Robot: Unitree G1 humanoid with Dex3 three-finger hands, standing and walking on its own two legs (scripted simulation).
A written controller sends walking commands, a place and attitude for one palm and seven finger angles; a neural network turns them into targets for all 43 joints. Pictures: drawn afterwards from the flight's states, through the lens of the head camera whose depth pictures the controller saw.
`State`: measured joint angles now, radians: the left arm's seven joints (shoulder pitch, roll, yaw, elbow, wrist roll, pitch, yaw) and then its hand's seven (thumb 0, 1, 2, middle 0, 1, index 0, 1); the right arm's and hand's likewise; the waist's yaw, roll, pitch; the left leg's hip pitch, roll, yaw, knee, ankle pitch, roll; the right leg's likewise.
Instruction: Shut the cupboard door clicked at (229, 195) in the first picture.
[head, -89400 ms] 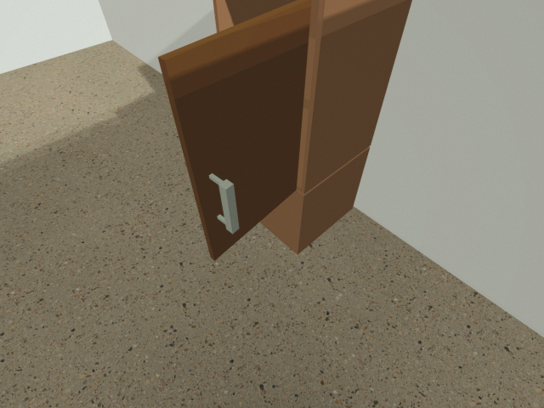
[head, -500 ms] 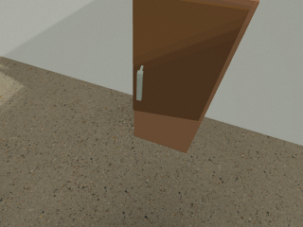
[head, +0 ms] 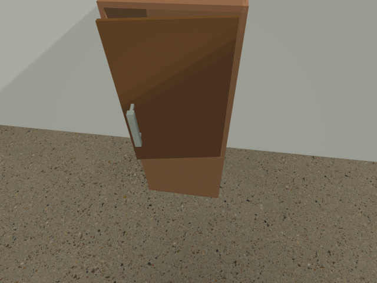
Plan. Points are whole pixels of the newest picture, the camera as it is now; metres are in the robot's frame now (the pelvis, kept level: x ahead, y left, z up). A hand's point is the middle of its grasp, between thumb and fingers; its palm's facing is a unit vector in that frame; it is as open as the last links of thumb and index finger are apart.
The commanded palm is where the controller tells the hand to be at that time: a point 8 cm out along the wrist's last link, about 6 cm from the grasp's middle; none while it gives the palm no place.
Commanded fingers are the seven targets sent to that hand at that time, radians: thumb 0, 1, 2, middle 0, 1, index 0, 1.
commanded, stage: take the last steps up to it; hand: left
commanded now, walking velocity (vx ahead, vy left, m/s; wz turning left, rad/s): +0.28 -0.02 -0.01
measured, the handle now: (135, 125) +0.66 +0.22 -0.10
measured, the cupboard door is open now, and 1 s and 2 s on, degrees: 10 10 10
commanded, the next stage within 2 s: come to a stop and stand still in 0.38 s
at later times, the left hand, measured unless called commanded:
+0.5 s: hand out of the picture +0.14 +0.18 -0.18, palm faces +0.04 -0.99 -0.14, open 7.3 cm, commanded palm none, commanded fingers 0.00 0.90 0.90 -0.20 -0.30 -0.20 -0.30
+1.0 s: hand (128, 238) +0.28 +0.18 -0.18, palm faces +0.04 -0.98 -0.19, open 7.3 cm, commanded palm none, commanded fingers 0.00 0.90 0.90 -0.20 -0.30 -0.20 -0.30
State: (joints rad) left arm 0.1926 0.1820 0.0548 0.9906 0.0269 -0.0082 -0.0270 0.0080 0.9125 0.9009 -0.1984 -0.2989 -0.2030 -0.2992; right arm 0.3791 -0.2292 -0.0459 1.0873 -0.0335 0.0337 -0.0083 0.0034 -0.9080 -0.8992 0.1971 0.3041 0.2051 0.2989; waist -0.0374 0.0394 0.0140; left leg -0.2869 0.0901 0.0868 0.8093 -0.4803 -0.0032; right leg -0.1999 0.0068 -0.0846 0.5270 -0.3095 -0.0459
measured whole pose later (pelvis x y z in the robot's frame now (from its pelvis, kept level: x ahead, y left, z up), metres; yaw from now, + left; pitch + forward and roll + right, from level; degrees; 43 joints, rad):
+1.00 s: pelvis +0.19 +0.00 +0.00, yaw +1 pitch +0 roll +0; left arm 0.12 0.19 0.05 0.97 0.03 0.03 0.03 0.01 0.91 0.90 -0.20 -0.30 -0.21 -0.30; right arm 0.18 -0.19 -0.05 1.01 -0.01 0.05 -0.02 0.00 -0.91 -0.90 0.19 0.30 0.20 0.30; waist 0.00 -0.05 0.11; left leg -0.25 -0.01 0.04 0.60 -0.35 -0.04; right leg -0.34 -0.07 -0.04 0.55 -0.21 0.03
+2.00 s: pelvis +0.14 +0.00 +0.01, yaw +0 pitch -1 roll -1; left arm 0.32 0.11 -0.01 1.13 0.02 -0.02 0.04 0.01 0.91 0.90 -0.20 -0.30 -0.20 -0.30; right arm 0.33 -0.12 0.00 1.13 -0.01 0.01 -0.02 0.00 -0.91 -0.90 0.19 0.30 0.20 0.30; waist -0.01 0.00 0.05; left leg -0.24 0.03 0.05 0.46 -0.20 0.01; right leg -0.13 0.04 -0.02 0.41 -0.27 -0.03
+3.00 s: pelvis +0.10 -0.02 -0.11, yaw +2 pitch +15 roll -1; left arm 0.49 0.19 0.17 0.18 -0.27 -0.57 -0.33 0.02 0.90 0.90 -0.45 -0.57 -0.46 -0.57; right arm 0.12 -0.27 -0.07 0.53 0.00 -0.26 -0.01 0.01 -0.90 -0.90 0.20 0.30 0.20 0.30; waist 0.06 -0.04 -0.14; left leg -1.05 0.03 -0.01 1.27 -0.48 -0.02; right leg -0.93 0.01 -0.11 1.30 -0.63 -0.07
